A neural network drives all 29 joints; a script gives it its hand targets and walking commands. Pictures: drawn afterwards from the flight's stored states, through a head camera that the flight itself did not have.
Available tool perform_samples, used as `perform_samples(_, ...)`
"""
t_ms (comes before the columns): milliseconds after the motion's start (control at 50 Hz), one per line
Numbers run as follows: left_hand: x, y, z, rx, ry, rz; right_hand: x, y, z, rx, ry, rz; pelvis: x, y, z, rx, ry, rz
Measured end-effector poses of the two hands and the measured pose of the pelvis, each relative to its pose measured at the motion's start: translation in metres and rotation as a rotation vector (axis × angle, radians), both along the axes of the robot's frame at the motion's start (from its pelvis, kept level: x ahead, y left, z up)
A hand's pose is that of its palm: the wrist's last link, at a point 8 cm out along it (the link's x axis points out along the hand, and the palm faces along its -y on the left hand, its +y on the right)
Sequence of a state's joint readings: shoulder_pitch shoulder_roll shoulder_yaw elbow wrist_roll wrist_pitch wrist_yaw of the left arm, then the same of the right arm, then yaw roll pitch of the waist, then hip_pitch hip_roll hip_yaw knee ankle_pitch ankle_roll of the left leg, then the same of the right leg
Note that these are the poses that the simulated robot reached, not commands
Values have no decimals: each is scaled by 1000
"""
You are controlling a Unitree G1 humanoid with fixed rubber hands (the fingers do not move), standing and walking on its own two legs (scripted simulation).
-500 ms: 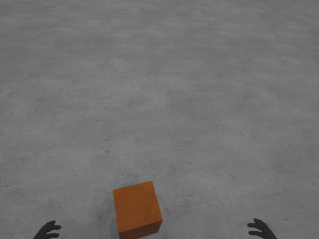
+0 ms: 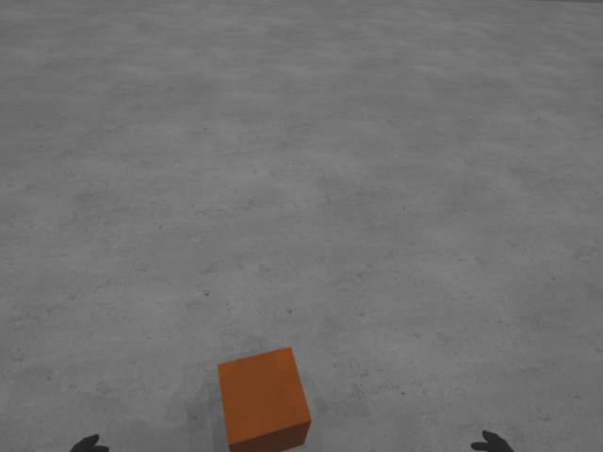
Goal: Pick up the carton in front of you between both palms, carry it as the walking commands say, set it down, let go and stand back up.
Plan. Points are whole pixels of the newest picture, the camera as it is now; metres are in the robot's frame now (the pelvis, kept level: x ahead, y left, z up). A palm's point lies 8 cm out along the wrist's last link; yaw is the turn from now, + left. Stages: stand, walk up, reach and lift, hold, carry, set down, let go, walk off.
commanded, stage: stand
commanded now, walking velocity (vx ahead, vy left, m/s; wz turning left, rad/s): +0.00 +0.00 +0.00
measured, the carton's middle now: (262, 406) +0.38 +0.05 -0.65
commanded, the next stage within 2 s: none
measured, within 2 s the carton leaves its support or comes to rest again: neither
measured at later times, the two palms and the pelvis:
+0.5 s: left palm out of the picture +0.07 +0.30 -0.11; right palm out of the picture +0.08 -0.31 -0.09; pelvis -0.01 +0.00 +0.00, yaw +0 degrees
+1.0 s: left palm out of the picture +0.07 +0.30 -0.11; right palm out of the picture +0.08 -0.32 -0.09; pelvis -0.02 -0.01 +0.00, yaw +1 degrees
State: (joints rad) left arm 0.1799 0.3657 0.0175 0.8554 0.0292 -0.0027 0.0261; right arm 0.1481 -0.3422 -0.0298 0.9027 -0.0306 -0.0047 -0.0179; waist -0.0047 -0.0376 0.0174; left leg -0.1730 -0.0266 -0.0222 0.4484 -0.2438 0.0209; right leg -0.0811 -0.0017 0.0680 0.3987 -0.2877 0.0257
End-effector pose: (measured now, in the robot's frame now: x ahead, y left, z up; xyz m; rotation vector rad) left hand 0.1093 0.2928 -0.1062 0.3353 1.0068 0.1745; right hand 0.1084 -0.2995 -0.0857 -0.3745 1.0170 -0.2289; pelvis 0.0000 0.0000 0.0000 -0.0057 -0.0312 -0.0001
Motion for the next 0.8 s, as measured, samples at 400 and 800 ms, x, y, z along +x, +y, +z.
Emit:
perform_samples(400,-31,6,-2,12,70,23,-24,-10,-4,0,64,-14,-13,-3,3,-1,-12,5)
perform_samples(800,-41,10,-1,20,99,42,-27,-14,-6,-4,89,-10,-17,-5,4,-1,-15,14)
